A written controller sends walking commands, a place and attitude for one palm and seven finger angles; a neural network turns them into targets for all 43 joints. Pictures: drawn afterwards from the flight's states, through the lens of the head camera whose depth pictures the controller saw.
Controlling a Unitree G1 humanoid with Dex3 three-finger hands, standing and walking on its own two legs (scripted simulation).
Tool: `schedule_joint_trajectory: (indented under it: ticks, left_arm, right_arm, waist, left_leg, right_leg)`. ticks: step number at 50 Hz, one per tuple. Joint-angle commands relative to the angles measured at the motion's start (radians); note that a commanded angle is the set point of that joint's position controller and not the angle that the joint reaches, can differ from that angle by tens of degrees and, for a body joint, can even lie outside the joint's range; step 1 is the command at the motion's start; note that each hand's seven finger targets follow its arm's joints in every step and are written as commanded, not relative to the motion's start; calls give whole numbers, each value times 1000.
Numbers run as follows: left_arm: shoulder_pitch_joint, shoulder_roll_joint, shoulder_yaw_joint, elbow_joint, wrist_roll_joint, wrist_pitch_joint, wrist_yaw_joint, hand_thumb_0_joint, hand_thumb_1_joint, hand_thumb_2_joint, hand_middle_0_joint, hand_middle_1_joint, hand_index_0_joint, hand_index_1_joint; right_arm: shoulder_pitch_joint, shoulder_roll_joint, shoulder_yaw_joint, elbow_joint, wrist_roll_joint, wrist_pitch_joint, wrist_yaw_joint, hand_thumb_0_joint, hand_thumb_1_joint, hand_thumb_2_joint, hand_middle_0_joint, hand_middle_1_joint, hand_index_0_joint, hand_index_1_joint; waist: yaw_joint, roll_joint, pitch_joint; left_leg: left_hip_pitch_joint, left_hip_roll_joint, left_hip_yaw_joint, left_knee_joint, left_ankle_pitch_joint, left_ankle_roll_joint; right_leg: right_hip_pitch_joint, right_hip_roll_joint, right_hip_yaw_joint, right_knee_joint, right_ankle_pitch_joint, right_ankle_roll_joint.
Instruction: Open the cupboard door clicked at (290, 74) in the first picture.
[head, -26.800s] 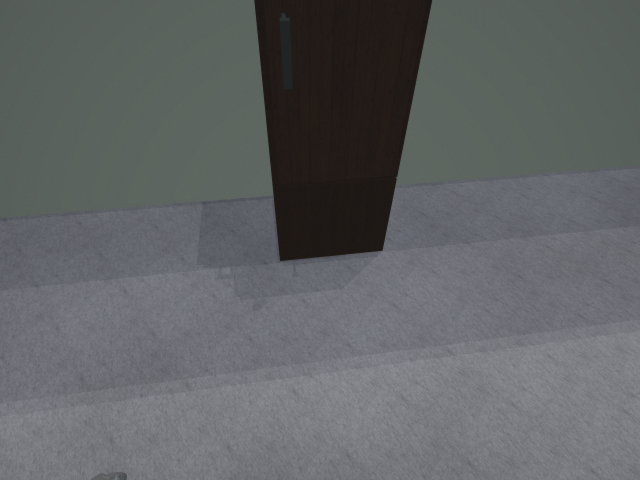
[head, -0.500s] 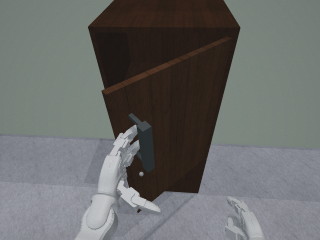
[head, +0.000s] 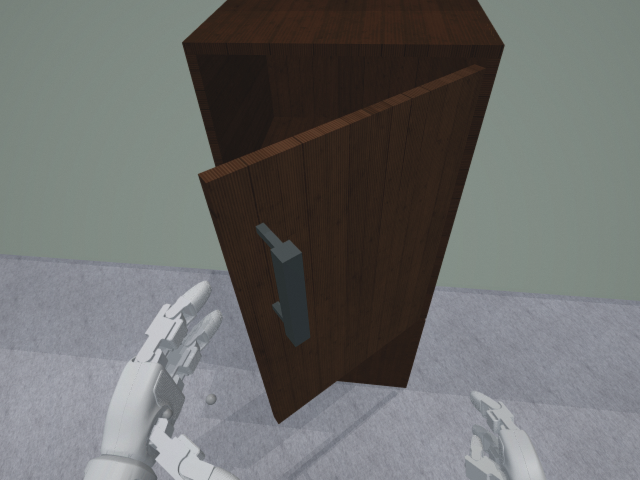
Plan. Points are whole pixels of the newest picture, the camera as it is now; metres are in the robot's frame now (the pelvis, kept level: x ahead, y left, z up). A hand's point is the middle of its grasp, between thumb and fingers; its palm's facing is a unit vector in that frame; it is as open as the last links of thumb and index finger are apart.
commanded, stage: slide the hand sideways off the handle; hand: left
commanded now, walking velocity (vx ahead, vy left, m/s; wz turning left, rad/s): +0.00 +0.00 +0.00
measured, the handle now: (282, 287) +0.31 +0.07 +0.12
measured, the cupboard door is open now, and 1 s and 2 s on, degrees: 43 43 43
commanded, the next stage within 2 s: draw the hand back to the body in 0.04 s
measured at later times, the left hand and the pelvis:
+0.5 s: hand (156, 398) +0.17 +0.16 +0.13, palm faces -0.04 -1.00 -0.05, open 16.4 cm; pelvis -0.01 +0.02 +0.00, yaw +0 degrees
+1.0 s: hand (74, 366) +0.19 +0.24 +0.15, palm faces +0.30 -0.90 -0.32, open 13.3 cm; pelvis +0.00 +0.03 +0.03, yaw -1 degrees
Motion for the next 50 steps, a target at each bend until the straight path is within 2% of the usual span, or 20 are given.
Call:
schedule_joint_trajectory:
  ticks: [1,7,9,10,12,15,17,18,23,24,27,32,33,34,35,36,40,46,48,50]
  left_arm:
    - [-51,76,63,-232,-27,-79,-31,0,-500,300,-150,-300,-150,-300]
    - [-118,64,34,-231,-24,-85,-16,0,-500,300,-150,-300,-150,-300]
    - [-111,102,74,-236,-24,-77,-5,0,-500,300,-150,-300,-150,-300]
    - [-99,134,110,-231,-17,-72,2,0,-500,300,-150,-300,-150,-300]
    - [-95,116,103,-248,-23,-55,1,0,-500,300,-150,-300,-150,-300]
    - [-86,127,130,-221,-37,-17,-4,0,-500,300,-150,-300,-150,-300]
    - [-119,110,114,-242,-50,4,-15,0,-500,300,-150,-300,-150,-300]
    - [-140,134,141,-249,-55,10,-15,0,-500,300,-150,-300,-150,-300]
    - [-130,152,176,-276,-76,33,-44,0,-500,300,-150,-300,-150,-300]
    - [-129,155,182,-282,-81,38,-49,0,-500,300,-150,-300,-150,-300]
    - [-161,161,189,-275,-86,57,-59,0,-500,300,-150,-300,-150,-300]
    - [-172,197,246,-273,-100,83,-73,0,-325,375,-156,-300,-156,-300]
    - [-231,294,242,-365,40,48,63,0,-290,390,-158,-300,-158,-300]
    - [-154,237,235,-295,52,52,123,0,-255,405,-159,-300,-159,-300]
    - [-141,240,238,-283,76,51,157,0,-220,420,-160,-300,-160,-300]
    - [-110,205,211,-259,86,50,174,0,-185,435,-161,-300,-161,-300]
    - [-119,255,256,-260,119,28,223,0,-45,495,-166,-300,-166,-300]
    - [-167,270,289,-254,132,7,251,0,165,585,-174,-300,-174,-300]
    - [-172,270,297,-257,135,2,253,0,235,615,-176,-300,-176,-300]
    - [-142,299,337,-232,137,3,258,0,305,645,-179,-300,-179,-300]
  right_arm:
    - [-116,-85,-43,-177,8,-83,-14,0,-900,-900,200,300,200,300]
    - [-110,-88,-40,-169,13,-121,-22,0,-900,-900,200,300,200,300]
    - [-112,-88,-40,-169,13,-128,-25,0,-900,-900,200,300,200,300]
    - [-117,-88,-41,-159,14,-127,-27,0,-900,-900,200,300,200,300]
    - [-124,-81,-34,-165,17,-131,-26,0,-900,-900,200,300,200,300]
    - [-137,-85,-32,-154,20,-133,-28,0,-900,-900,200,300,200,300]
    - [-144,-87,-26,-158,24,-138,-31,0,-900,-900,200,300,200,300]
    - [-139,-91,-27,-153,24,-142,-36,0,-900,-900,200,300,200,300]
    - [-140,-95,-25,-140,25,-161,-43,0,-900,-900,200,300,200,300]
    - [-142,-95,-24,-137,26,-165,-43,0,-900,-900,200,300,200,300]
    - [-146,-100,-21,-125,28,-168,-46,0,-900,-900,200,300,200,300]
    - [-158,-104,-19,-114,30,-178,-54,0,-900,-900,200,300,200,300]
    - [-187,-83,-10,-119,14,-165,-77,0,-900,-900,200,300,200,300]
    - [-170,-71,-7,-102,1,-160,-88,0,-900,-900,200,300,200,300]
    - [-172,-80,-9,-88,-2,-151,-86,0,-900,-900,200,300,200,300]
    - [-178,-73,-6,-81,-6,-143,-84,0,-900,-900,200,300,200,300]
    - [-193,-85,-12,-51,-17,-126,-79,0,-900,-900,200,300,200,300]
    - [-208,-88,-18,-25,-24,-115,-78,0,-900,-900,200,300,200,300]
    - [-207,-90,-21,-14,-24,-113,-74,0,-900,-900,200,300,200,300]
    - [-207,-96,-26,-4,-26,-109,-70,0,-900,-900,200,300,200,300]
  waist:
    - [-10,-103,-64]
    - [-14,-54,-46]
    - [-1,-72,-59]
    - [12,-69,-69]
    - [14,-38,-61]
    - [17,-62,-37]
    - [10,-42,-12]
    - [10,-56,-19]
    - [19,-42,-47]
    - [21,-19,-45]
    - [12,-24,-12]
    - [26,-21,-19]
    - [50,-4,36]
    - [35,-36,76]
    - [41,-56,75]
    - [32,-41,81]
    - [40,14,52]
    - [36,-8,41]
    - [37,17,27]
    - [49,-5,18]
  left_leg:
    - [58,-37,-6,-32,179,49]
    - [62,-32,-15,-43,122,48]
    - [58,-30,-18,-51,113,49]
    - [62,-29,-16,-56,124,50]
    - [70,-28,-13,-72,130,48]
    - [69,-25,-17,-83,120,48]
    - [75,-25,-17,-97,91,47]
    - [80,-24,-21,-102,81,46]
    - [120,-23,-24,-118,127,46]
    - [125,-24,-24,-122,132,45]
    - [129,-23,-32,-137,121,46]
    - [151,-23,-38,-162,117,44]
    - [156,-20,-31,-199,95,40]
    - [167,-21,-24,-204,84,37]
    - [184,-15,-30,-218,89,37]
    - [202,-13,-25,-234,99,39]
    - [260,-8,-18,-293,136,38]
    - [317,-4,-20,-354,181,38]
    - [345,-2,-20,-362,227,37]
    - [346,1,-21,-367,272,35]
  right_leg:
    - [-39,-39,103,-142,397,70]
    - [-99,-21,78,-144,219,49]
    - [-89,-20,78,-148,197,47]
    - [-70,-19,75,-146,203,42]
    - [-65,-16,58,-141,215,40]
    - [-61,-11,54,-160,201,40]
    - [-78,-10,50,-176,158,43]
    - [-75,-9,50,-182,138,42]
    - [-44,-4,34,-183,198,41]
    - [-43,-3,32,-182,207,40]
    - [-48,0,23,-194,196,41]
    - [-23,1,17,-213,178,37]
    - [-14,-16,74,-290,153,27]
    - [-25,-25,73,-322,123,28]
    - [-6,-23,69,-340,116,26]
    - [9,-27,63,-339,126,28]
    - [84,-25,57,-367,169,27]
    - [149,-23,49,-397,207,28]
    - [165,-21,49,-396,252,27]
    - [195,-17,46,-395,291,25]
